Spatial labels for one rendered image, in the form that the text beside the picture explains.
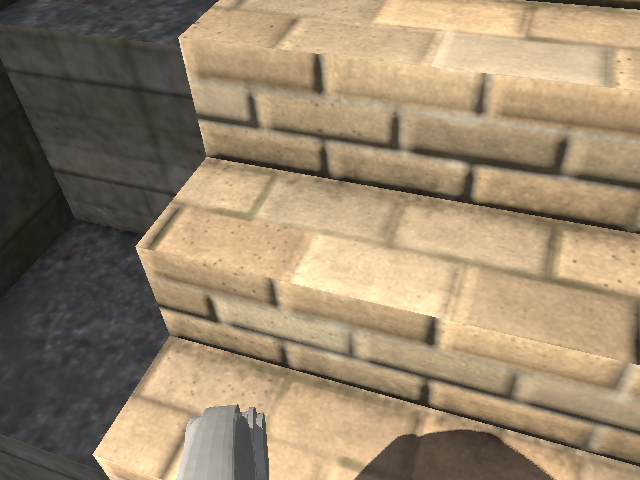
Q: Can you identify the robot left shin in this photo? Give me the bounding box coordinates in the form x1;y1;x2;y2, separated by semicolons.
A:
184;416;201;446

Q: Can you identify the left robot thigh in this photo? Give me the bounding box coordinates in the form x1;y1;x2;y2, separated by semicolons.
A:
176;404;269;480

